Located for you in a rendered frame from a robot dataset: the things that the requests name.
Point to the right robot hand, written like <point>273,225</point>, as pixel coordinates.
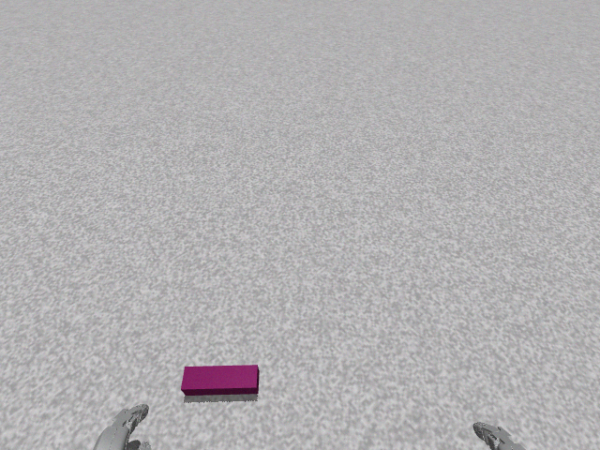
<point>496,438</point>

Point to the left robot hand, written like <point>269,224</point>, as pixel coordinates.
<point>116,437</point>

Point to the carton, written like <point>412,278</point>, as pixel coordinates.
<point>220,380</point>

